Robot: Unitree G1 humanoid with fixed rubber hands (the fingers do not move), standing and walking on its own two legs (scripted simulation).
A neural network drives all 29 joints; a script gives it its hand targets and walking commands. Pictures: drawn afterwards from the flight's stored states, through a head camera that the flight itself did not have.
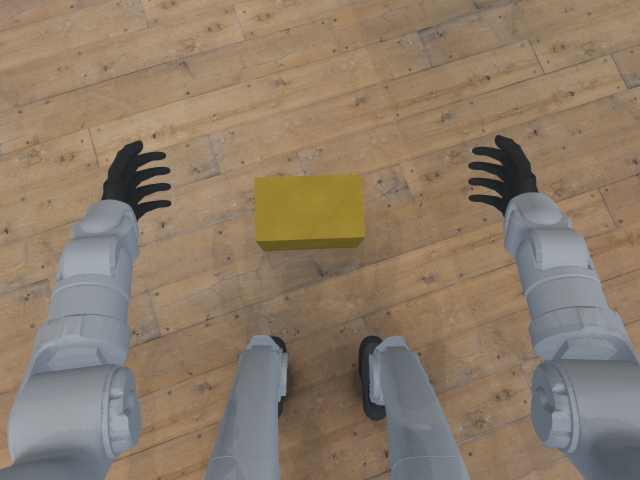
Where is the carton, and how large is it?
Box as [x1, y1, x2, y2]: [255, 174, 364, 250]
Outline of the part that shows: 360,174 256,177 255,232 257,243 263,250 357,246 364,237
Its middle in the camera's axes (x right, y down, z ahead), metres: -0.03 -0.08 +0.99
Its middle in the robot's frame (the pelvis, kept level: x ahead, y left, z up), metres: +0.53 +0.04 -0.60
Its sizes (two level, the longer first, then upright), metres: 0.255 0.154 0.156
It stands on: the floor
